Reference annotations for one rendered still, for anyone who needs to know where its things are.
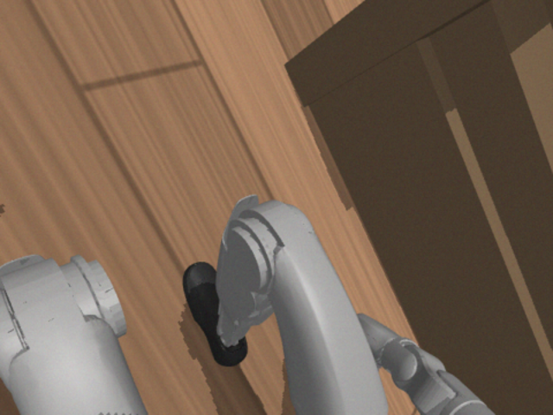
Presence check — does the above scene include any right robot arm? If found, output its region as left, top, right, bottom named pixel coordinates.
left=381, top=337, right=496, bottom=415

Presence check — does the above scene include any sofa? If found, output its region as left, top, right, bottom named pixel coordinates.
left=284, top=0, right=553, bottom=415

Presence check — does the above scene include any right robot foot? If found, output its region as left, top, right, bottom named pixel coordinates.
left=182, top=262, right=248, bottom=367

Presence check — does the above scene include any right robot hand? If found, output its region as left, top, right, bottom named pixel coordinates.
left=357, top=313, right=401, bottom=372

